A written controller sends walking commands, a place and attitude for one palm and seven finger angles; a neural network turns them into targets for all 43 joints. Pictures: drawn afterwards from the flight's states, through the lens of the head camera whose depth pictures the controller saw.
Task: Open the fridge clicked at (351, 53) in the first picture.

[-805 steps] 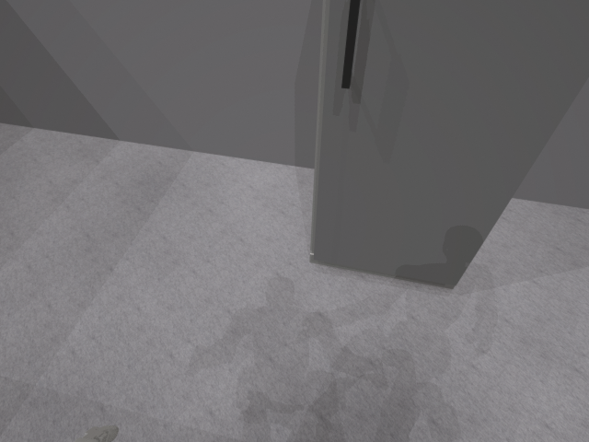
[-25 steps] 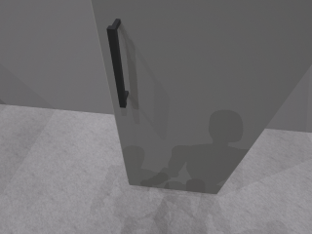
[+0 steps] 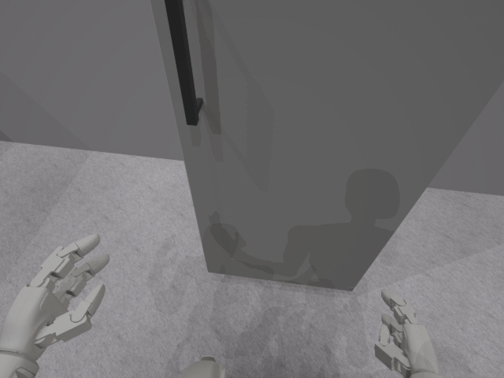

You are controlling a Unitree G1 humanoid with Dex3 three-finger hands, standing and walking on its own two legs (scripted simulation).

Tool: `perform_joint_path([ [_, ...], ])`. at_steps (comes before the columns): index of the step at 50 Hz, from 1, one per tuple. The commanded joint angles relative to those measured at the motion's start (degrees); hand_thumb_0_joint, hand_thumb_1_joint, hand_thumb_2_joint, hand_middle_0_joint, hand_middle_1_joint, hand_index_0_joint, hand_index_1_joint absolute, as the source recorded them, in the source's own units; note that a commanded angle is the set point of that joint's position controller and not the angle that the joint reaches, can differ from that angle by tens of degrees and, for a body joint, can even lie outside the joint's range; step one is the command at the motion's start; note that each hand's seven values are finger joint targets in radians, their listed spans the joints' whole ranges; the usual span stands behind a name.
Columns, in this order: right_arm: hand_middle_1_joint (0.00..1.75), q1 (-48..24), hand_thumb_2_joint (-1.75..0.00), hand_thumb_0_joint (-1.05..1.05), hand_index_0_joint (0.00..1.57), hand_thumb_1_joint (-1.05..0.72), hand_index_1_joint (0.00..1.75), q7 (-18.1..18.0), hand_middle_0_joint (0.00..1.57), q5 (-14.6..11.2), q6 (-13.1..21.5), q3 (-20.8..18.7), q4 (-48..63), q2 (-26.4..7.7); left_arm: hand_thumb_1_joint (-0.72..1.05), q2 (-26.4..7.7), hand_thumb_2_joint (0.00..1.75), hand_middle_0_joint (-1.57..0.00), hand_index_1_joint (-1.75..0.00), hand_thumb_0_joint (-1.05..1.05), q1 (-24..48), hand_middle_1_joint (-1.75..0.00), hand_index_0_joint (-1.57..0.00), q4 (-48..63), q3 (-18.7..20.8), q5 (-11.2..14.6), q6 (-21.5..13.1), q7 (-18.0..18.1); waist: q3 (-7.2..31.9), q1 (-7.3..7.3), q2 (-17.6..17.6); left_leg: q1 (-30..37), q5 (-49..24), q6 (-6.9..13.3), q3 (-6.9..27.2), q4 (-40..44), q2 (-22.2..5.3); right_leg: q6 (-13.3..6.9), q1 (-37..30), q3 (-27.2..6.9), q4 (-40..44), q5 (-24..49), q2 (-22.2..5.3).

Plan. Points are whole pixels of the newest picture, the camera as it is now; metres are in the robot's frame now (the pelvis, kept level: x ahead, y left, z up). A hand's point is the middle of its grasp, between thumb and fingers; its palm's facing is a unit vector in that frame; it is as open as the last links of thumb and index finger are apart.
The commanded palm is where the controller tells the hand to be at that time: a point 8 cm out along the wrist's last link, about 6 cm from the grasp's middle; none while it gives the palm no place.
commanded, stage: raise the hand to about handle height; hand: left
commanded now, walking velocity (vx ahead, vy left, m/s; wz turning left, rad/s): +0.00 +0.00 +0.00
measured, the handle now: (186, 51) +0.52 +0.14 +0.25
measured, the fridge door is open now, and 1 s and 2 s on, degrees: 0 0 0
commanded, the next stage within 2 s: move the hooked fingers beside the handle in 1.72 s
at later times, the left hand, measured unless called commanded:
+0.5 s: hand (38, 255) +0.24 +0.28 +0.13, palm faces -0.02 -1.00 -0.07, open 11.4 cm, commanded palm +0.20 +0.33 +0.15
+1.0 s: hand out of the picture +0.26 +0.31 +0.23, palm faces +0.03 -0.99 -0.12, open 13.8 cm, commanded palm +0.23 +0.35 +0.24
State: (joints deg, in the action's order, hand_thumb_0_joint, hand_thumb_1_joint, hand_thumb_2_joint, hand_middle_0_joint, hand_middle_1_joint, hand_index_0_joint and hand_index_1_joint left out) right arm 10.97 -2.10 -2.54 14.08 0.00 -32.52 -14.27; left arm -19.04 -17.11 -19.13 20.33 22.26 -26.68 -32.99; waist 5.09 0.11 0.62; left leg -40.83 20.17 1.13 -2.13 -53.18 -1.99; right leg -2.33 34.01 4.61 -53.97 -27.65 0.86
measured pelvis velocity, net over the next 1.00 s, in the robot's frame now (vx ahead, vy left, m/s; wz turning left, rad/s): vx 0.01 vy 0.03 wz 0.03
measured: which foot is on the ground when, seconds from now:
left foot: down 0.00-1.00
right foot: down 0.00-1.00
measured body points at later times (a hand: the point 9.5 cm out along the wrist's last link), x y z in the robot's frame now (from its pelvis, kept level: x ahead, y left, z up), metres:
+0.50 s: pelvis +0.01 +0.03 +0.03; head +0.02 +0.03 +0.48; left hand +0.23 +0.34 +0.14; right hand +0.17 -0.21 -0.03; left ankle +0.07 +0.11 -0.68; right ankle +0.00 -0.09 -0.68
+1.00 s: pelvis +0.01 +0.03 +0.05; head -0.01 +0.02 +0.50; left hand +0.25 +0.36 +0.23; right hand +0.21 -0.17 +0.00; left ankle +0.07 +0.11 -0.68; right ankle +0.00 -0.09 -0.68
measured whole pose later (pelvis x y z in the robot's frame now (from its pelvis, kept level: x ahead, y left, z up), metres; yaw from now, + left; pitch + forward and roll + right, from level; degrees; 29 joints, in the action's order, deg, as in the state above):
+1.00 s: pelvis +0.01 +0.03 +0.05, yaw +2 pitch -3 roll -2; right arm 11.8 -5.6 -4.8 14.0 6.3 -34.4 -14.0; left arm -28.0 2.3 -2.7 25.4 19.8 7.3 -27.7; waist 0.4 3.4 2.5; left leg -15.4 9.7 3.2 -2.2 -28.1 1.0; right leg 0.2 7.4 4.6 -26.1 -15.5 -0.6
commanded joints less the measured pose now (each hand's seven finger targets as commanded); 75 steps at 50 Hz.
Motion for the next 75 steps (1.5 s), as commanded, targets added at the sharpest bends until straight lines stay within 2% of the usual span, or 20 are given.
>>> perform_joint_path([
  [1, 0.3, -0.5, -0.9, 0.0, 0.2, -0.9, 0.3, -3.2, 0.2, 0.1, 4.3, -2.8, 8.4, -8.6, 0.43, -14.4, 0.7, -0.23, -0.6, 0.0, 12.9, -0.6, -0.23, 22.3, 7.0, 4.1, -0.8, 1.1, 9.5, -0.82, 3.4, 11.3, -3.9, 1.3, 3.0, 4.6, 1.0, 2.7, -0.7, -10.1, 16.3, 2.5, -1.3],
  [5, 0.3, 0.2, -0.9, 0.0, 0.2, -0.9, 0.3, -4.6, 0.2, 0.0, 5.6, -2.1, 6.2, -8.9, 0.34, -14.1, 0.66, -0.24, -0.66, 0.0, 14.5, -0.66, -0.24, 22.5, 3.6, 1.3, 2.0, 2.9, 3.9, -2.09, 4.4, 12.9, -2.6, 1.5, 4.3, 7.0, 0.4, 2.3, 0.7, -9.1, 18.1, 1.7, -0.7],
  [10, 0.3, -0.7, -0.9, 0.0, 0.2, -0.9, 0.3, -4.5, 0.2, -0.5, 6.3, -1.7, 6.4, -8.6, 0.22, -17.3, 0.61, -0.25, -0.74, 0.0, 8.6, -0.74, -0.25, 21.2, 7.8, 1.5, 7.6, 2.8, 6.3, 0.61, 5.3, 16.2, -5.9, 1.3, 4.6, 10.8, 0.6, 2.4, -5.3, -7.6, 19.8, 6.3, -0.9],
  [14, 0.3, -1.0, -0.9, 0.0, 0.2, -0.9, 0.3, -3.8, 0.2, -0.7, 6.5, -1.4, 7.2, -8.1, 0.13, -16.1, 0.57, -0.25, -0.8, 0.0, 5.8, -0.8, -0.25, 23.1, 9.3, 3.2, 10.0, 3.8, 7.4, 1.44, 4.2, 19.0, -9.1, 1.1, 4.3, 13.7, 0.8, 2.6, -8.0, -5.0, 20.3, 12.2, -0.3],
  [15, 0.3, -1.0, -0.9, 0.0, 0.2, -0.9, 0.3, -3.6, 0.2, -0.7, 6.5, -1.3, 7.3, -8.3, 0.11, -17.0, 0.56, -0.26, -0.81, 0.0, 5.6, -0.81, -0.26, 22.0, 10.4, 3.4, 10.6, 4.2, 6.4, 1.93, 2.1, 18.8, -9.5, 1.0, 4.6, 14.2, 0.7, 2.5, -9.1, -4.9, 20.6, 12.7, 0.0],
  [23, 0.3, -0.9, -0.9, 0.0, 0.2, -0.9, 0.3, -3.4, 0.2, -1.1, 7.7, -0.7, 7.7, -8.3, -0.08, -15.8, 0.48, -0.27, -0.93, 0.0, 10.5, -0.93, -0.27, 29.9, 7.2, 1.6, 14.3, 6.0, 7.2, 1.43, 6.6, 26.9, -8.7, 0.8, 5.4, 20.6, 0.3, 1.6, -9.9, -0.6, 22.1, 13.3, 1.2],
  [27, 0.3, -1.5, -0.9, 0.0, 0.2, -0.9, 0.3, -3.9, 0.2, -1.2, 7.6, -0.1, 7.1, -8.1, -0.17, -16.7, 0.44, -0.28, -0.99, 0.0, 14.3, -0.99, -0.28, 31.6, 7.6, 0.5, 16.8, 7.5, 4.9, 1.58, 6.4, 29.1, -6.5, 0.3, 6.7, 24.3, -0.1, 1.4, -11.4, 0.2, 24.0, 12.5, 1.3],
  [35, 0.3, -2.9, -0.9, 0.0, 0.2, -0.9, 0.3, -4.2, 0.2, -1.4, 6.1, 1.3, 6.7, -7.7, -0.36, -18.9, 0.36, -0.29, -1.11, 0.0, 21.7, -1.11, -0.29, 30.8, 8.7, -0.5, 22.6, 7.3, 3.6, 2.39, 5.1, 33.8, -6.5, 0.0, 7.8, 29.3, -0.2, 1.2, -15.7, 0.1, 28.4, 14.3, 1.5],
  [36, 0.3, -3.4, -0.9, 0.0, 0.2, -0.9, 0.3, -4.2, 0.2, -1.5, 5.9, 1.5, 6.8, -7.4, -0.38, -18.4, 0.35, -0.29, -1.12, 0.0, 23.5, -1.12, -0.29, 31.2, 8.0, -0.3, 23.3, 6.9, 3.3, 2.07, 7.2, 34.4, -6.0, -0.1, 7.6, 29.7, 0.0, 1.2, -15.6, -0.1, 28.9, 14.2, 1.2],
  [39, 0.3, -4.0, -0.9, 0.0, 0.2, -0.9, 0.3, -4.3, 0.2, -1.7, 5.3, 1.8, 6.8, -7.3, -0.45, -19.6, 0.32, -0.3, -1.17, 0.0, 26.8, -1.17, -0.3, 30.7, 8.5, -0.6, 25.6, 6.4, 3.0, 2.11, 7.6, 35.6, -4.5, -0.1, 8.1, 31.0, 0.1, 1.1, -16.0, -0.2, 29.9, 13.9, 1.1],
  [41, 0.3, -4.4, -0.9, 0.0, 0.2, -0.9, 0.3, -4.3, 0.2, -1.8, 4.7, 2.1, 6.6, -7.3, -0.5, -21.0, 0.3, -0.3, -1.2, 0.0, 27.8, -1.2, -0.3, 29.2, 9.7, -0.5, 27.2, 6.1, 2.4, 2.39, 5.9, 35.4, -5.9, 0.1, 7.5, 31.2, 0.4, 1.0, -17.1, -0.2, 31.0, 14.6, 1.1],
  [44, 0.3, -5.2, -0.9, 0.0, 0.2, -0.9, 0.3, -4.4, 0.2, -2.1, 4.0, 2.5, 6.9, -7.3, -0.5, -22.4, 0.3, -0.3, -1.2, 0.0, 32.3, -1.2, -0.3, 28.6, 9.9, -0.8, 29.2, 5.6, 2.5, 2.24, 6.5, 36.1, -2.9, 0.0, 8.0, 32.2, 0.6, 1.1, -16.9, -0.4, 31.6, 13.0, 1.0],
  [50, 0.3, -6.6, -0.9, 0.0, 0.2, -0.9, 0.3, -4.4, 0.2, -2.4, 3.1, 3.2, 7.0, -7.0, -0.5, -25.9, 0.3, -0.3, -1.2, 0.0, 37.7, -1.2, -0.3, 27.8, 11.8, -0.7, 31.9, 4.8, 3.6, 2.84, 5.7, 37.3, -6.3, 0.4, 6.7, 31.9, 1.3, 0.8, -19.5, -1.1, 33.8, 14.1, 0.8],
  [53, 0.3, -6.9, -0.9, 0.0, 0.2, -0.9, 0.3, -4.4, 0.2, -2.7, 2.8, 3.2, 7.0, -7.1, -0.5, -26.8, 0.3, -0.3, -1.2, 0.0, 41.2, -1.2, -0.3, 27.8, 11.7, -1.1, 33.3, 4.3, 4.2, 2.39, 8.0, 38.5, -6.8, 0.4, 6.4, 32.0, 1.6, 0.8, -19.4, -1.0, 34.0, 14.4, 0.5],
  [60, 0.3, -8.1, -0.9, 0.0, 0.2, -0.9, 0.3, -3.8, 0.2, -3.2, 2.0, 3.2, 7.0, -7.7, -0.5, -30.9, 0.3, -0.3, -1.2, 0.0, 45.2, -1.2, -0.3, 23.4, 14.1, -0.8, 36.8, 3.2, 3.4, 3.32, 4.9, 37.2, -8.9, 0.8, 5.5, 31.0, 1.9, 0.8, -20.7, -2.4, 35.7, 15.0, -0.4],
  [62, 0.3, -8.0, -0.9, 0.0, 0.2, -0.9, 0.3, -3.7, 0.2, -3.5, 1.7, 3.1, 7.1, -7.8, -0.5, -29.6, 0.3, -0.3, -1.2, 0.0, 46.6, -1.2, -0.3, 21.8, 12.4, -1.1, 38.0, 2.9, 3.4, 2.56, 5.3, 37.5, -8.8, 0.9, 5.1, 30.8, 2.1, 1.1, -19.8, -2.3, 35.5, 14.9, -0.4],
  [64, 0.3, -7.5, -0.9, 0.0, 0.2, -0.9, 0.3, -3.5, 0.2, -3.7, 1.4, 2.9, 7.1, -8.2, -0.5, -27.9, 0.3, -0.3, -1.2, 0.0, 43.0, -1.2, -0.3, 17.3, 11.4, -0.9, 39.2, 2.1, 2.4, 2.51, 2.3, 36.5, -8.9, 1.0, 5.1, 30.2, 2.1, 1.4, -18.9, -2.6, 35.3, 15.2, -0.5],
  [66, 0.3, -7.9, -0.9, 0.0, 0.2, -0.9, 0.3, -3.0, 0.2, -3.8, 0.9, 2.7, 7.3, -8.6, -0.5, -28.3, 0.3, -0.3, -1.2, 0.0, 42.1, -1.2, -0.3, 17.0, 11.9, -0.5, 39.6, 1.5, 2.1, 2.82, 0.4, 34.9, -10.3, 1.1, 4.5, 28.9, 2.1, 1.8, -19.4, -3.9, 35.4, 16.8, -1.1],
  [72, 0.3, -8.9, -0.9, 0.0, 0.2, -0.9, 0.3, -3.2, 0.2, -3.5, 1.0, 2.6, 8.4, -7.7, -0.5, -31.1, 0.3, -0.3, -1.2, 0.0, 46.0, -1.2, -0.3, 25.4, 14.7, -0.5, 36.9, 3.2, 6.6, 3.07, 4.6, 37.6, -13.5, 1.2, 3.8, 27.6, 2.3, 1.7, -21.1, -4.2, 34.0, 20.4, -1.1],
  [75, 0.3, -8.3, -0.9, 0.0, 0.2, -0.9, 0.3, -3.4, 0.2, -3.3, 0.9, 2.5, 7.9, -7.5, -0.5, -31.7, 0.3, -0.3, -1.2, 0.0, 44.6, -1.2, -0.3, 25.0, 15.7, -0.6, 36.3, 4.0, 5.3, 3.32, 4.2, 37.2, -14.3, 1.3, 3.5, 27.2, 2.1, 2.1, -21.4, -4.8, 34.4, 21.9, -1.3],
])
